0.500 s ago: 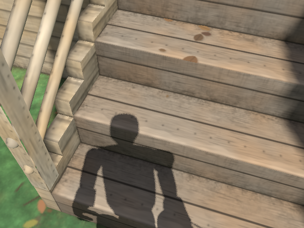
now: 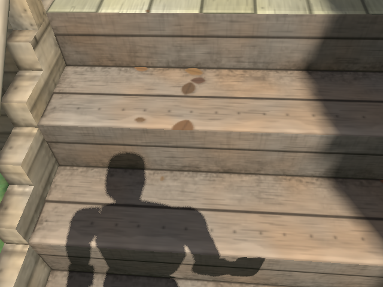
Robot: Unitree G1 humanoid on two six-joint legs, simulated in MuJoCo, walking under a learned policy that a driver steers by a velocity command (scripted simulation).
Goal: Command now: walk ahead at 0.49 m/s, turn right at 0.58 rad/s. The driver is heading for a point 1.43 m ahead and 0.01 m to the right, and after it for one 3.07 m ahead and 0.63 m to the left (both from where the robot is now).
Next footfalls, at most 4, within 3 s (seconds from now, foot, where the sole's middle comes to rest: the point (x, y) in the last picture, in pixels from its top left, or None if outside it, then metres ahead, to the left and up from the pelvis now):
0.22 left None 0.32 0.15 -0.59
0.76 right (289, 215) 0.56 -0.18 -0.41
1.30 left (247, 98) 0.83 -0.06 -0.23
1.82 right None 1.09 -0.28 -0.04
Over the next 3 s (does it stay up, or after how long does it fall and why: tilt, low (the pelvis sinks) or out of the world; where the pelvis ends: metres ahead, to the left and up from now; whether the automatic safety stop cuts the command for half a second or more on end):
stays up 1.48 -0.12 0.72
